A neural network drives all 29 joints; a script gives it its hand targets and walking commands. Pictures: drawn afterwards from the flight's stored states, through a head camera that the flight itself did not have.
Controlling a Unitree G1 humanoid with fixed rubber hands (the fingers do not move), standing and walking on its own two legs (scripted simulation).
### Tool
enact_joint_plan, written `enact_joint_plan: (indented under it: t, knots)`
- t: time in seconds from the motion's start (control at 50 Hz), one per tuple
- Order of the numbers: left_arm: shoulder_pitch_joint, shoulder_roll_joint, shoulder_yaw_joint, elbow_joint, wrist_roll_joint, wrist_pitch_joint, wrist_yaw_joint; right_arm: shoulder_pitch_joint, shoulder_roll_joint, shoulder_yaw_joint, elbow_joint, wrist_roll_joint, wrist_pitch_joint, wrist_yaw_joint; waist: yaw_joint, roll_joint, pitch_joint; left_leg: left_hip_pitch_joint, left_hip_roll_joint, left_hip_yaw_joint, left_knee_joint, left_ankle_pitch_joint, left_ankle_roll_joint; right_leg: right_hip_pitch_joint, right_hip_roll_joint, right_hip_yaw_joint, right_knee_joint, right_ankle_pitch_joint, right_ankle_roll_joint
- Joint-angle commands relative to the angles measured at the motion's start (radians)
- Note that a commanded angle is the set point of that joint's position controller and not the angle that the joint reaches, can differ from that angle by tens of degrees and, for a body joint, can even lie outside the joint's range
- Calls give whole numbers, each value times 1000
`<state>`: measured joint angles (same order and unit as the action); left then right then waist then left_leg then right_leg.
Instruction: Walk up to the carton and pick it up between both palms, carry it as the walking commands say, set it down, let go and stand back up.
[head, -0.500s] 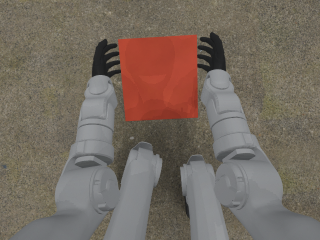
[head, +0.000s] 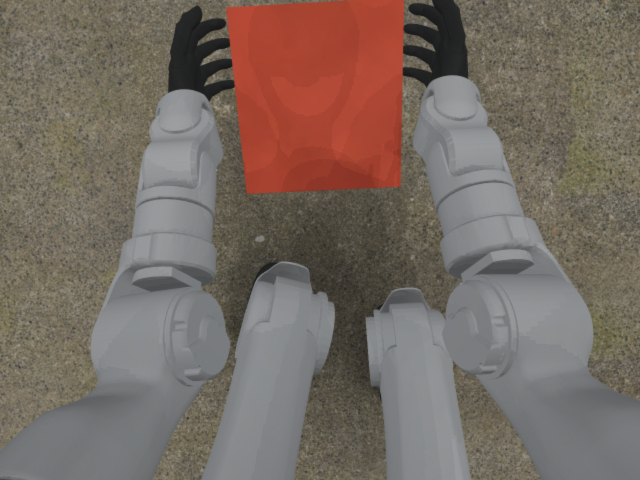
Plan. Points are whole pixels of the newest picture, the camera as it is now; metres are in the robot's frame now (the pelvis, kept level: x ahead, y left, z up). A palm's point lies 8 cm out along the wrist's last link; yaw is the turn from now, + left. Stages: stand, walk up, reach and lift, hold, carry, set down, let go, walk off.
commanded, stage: set down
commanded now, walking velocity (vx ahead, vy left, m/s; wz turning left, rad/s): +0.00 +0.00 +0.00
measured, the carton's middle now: (319, 104) +0.52 +0.10 -0.24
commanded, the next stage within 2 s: none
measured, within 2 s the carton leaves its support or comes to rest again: neither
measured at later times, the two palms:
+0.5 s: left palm (211, 98) +0.49 +0.23 -0.20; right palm (434, 90) +0.55 -0.04 -0.20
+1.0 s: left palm (213, 104) +0.49 +0.23 -0.22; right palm (433, 95) +0.55 -0.04 -0.21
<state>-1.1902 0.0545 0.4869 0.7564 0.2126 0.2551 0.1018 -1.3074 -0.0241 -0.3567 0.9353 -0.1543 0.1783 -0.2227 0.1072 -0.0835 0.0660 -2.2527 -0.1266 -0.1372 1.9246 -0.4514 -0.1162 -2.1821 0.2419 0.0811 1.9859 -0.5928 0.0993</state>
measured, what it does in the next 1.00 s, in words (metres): stands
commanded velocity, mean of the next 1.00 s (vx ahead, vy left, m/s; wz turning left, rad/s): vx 0.00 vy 0.00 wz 0.00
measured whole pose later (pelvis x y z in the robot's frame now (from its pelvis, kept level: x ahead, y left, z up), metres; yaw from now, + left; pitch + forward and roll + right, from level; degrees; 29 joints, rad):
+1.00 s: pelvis +0.01 +0.00 -0.04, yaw -1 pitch +39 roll +1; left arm -1.28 0.15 0.46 0.91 0.16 0.21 0.02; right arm -1.43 -0.13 -0.23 1.10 -0.07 0.15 -0.18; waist 0.13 -0.09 0.28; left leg -2.26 -0.04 -0.08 2.11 -0.53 -0.09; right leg -2.21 0.23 0.06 2.18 -0.65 0.07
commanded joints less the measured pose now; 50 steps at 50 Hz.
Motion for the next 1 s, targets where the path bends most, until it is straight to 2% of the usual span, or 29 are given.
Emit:
enact_joint_plan:
  t: [0.0,0.1,0.2,0.3,0.34,0.44,0.56,0.64,0.82,0.98]
  knots:
    - [-649,-797,-440,-19,-112,-46,-263,-530,898,368,26,83,-6,254,80,27,-1155,786,-7,250,-101,283,45,398,16,-170,-169,200,-61]
    - [-680,-773,-434,-15,-122,-48,-272,-564,880,376,31,97,-9,254,95,16,-1131,741,-2,251,-71,274,47,381,12,-169,-136,195,-62]
    - [-691,-739,-403,15,-129,-56,-290,-572,853,372,53,91,-17,253,98,-37,-1015,657,2,243,-39,274,55,350,9,-166,-110,208,-60]
    - [-677,-699,-366,46,-123,-65,-304,-581,843,385,63,99,-26,251,130,-87,-961,606,8,244,-4,291,66,347,8,-157,-87,230,-56]
    - [-677,-676,-353,60,-118,-66,-311,-584,834,380,68,97,-27,252,129,-104,-916,577,11,241,8,278,72,330,6,-151,-82,225,-55]
    - [-664,-670,-362,45,-123,-83,-315,-587,844,411,51,132,-44,252,156,-92,-907,568,14,243,43,348,79,335,12,-135,-55,304,-58]
    - [-675,-663,-410,9,-158,-93,-318,-566,843,429,43,154,-54,243,135,-62,-924,575,16,236,68,395,74,353,8,-127,-30,358,-61]
    - [-680,-653,-414,17,-166,-93,-318,-565,829,424,48,153,-53,245,126,-56,-898,566,16,231,75,382,72,339,2,-126,-20,342,-63]
    - [-675,-631,-362,79,-140,-89,-316,-590,786,395,80,140,-51,269,135,-69,-801,531,20,222,71,306,85,269,-2,-128,-13,255,-72]
    - [-701,-605,-344,89,-135,-95,-315,-607,744,368,103,136,-56,280,129,-57,-754,518,25,214,74,279,90,238,-4,-122,-6,225,-79]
